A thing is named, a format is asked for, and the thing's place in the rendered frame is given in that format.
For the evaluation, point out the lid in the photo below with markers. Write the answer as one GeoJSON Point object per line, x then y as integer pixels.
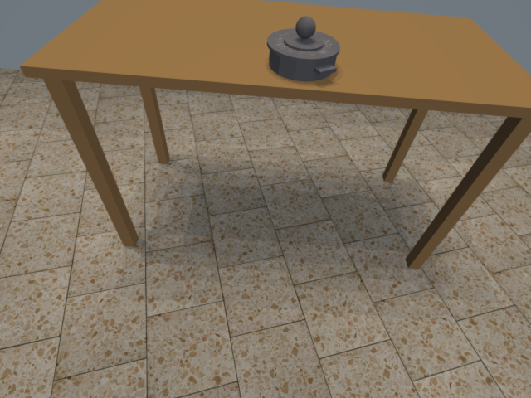
{"type": "Point", "coordinates": [287, 44]}

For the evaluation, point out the knob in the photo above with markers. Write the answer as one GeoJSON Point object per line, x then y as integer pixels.
{"type": "Point", "coordinates": [305, 27]}

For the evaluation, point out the pot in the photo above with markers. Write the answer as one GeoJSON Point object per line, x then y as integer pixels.
{"type": "Point", "coordinates": [301, 71]}

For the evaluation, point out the table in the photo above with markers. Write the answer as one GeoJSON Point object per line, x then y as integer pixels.
{"type": "Point", "coordinates": [391, 59]}

